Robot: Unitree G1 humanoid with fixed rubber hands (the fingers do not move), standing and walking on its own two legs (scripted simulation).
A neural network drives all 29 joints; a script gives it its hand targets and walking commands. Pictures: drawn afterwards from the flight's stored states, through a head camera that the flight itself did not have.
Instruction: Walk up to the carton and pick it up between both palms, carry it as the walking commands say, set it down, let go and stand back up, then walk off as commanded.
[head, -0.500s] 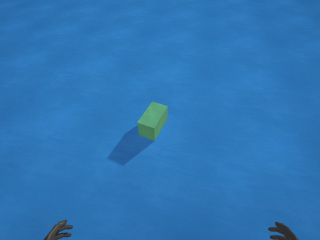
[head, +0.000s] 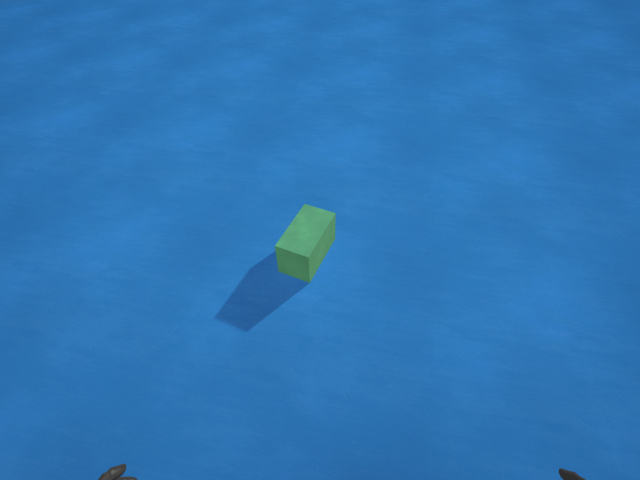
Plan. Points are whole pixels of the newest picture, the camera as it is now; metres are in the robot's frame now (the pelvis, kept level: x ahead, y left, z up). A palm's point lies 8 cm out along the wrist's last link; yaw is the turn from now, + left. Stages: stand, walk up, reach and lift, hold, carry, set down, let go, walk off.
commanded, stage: walk up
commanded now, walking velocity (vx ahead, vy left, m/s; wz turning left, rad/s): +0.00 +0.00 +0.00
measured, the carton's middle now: (307, 242) +1.13 +0.09 -0.70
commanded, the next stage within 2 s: none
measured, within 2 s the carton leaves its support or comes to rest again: neither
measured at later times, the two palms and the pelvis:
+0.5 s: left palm out of the picture +0.00 +0.29 -0.15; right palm (441, 371) +0.31 -0.16 -0.11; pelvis +0.12 +0.06 -0.02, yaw +2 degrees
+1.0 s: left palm (206, 271) +0.53 +0.25 -0.13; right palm (473, 422) +0.25 -0.21 -0.16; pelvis +0.35 +0.02 -0.03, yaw +3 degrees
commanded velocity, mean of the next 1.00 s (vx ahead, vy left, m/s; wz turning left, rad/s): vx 0.49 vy -0.05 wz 0.04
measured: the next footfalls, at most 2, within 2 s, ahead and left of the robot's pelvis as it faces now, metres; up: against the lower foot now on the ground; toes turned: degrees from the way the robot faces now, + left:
left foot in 0.48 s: +0.20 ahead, +0.19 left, +0.00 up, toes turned +10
right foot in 0.96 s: +0.49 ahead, -0.08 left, +0.00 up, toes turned -5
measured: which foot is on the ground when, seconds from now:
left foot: down 0.00-0.14, up 0.16-0.46, down 0.48-0.96, up 0.98-1.00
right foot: down 0.00-0.48, up 0.50-0.94, down 0.96-1.00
